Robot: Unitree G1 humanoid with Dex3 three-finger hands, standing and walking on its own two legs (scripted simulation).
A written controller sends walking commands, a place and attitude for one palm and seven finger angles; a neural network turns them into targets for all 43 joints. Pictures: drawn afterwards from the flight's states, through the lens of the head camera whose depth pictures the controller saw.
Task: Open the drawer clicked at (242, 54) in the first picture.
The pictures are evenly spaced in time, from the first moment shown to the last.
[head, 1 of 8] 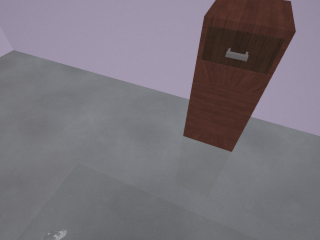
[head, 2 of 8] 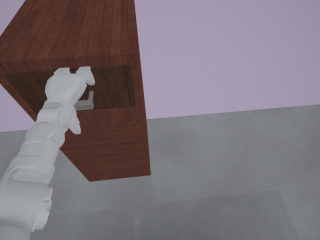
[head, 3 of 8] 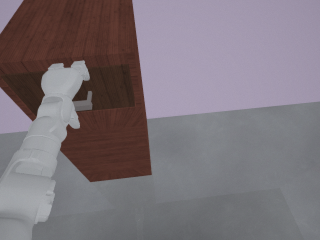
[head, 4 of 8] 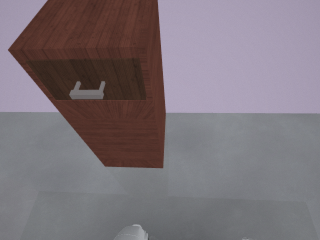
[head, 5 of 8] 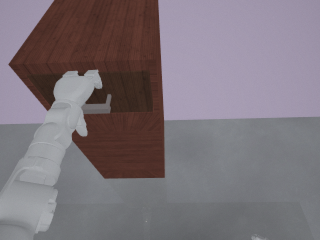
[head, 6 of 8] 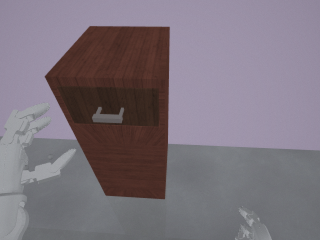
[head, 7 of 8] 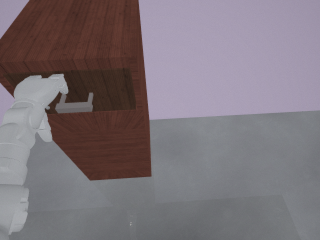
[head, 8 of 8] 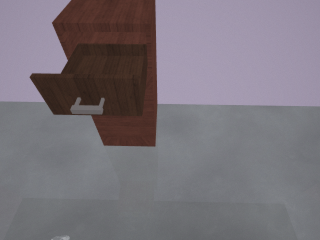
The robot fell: no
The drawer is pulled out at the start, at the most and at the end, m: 0.00 0.30 0.29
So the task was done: yes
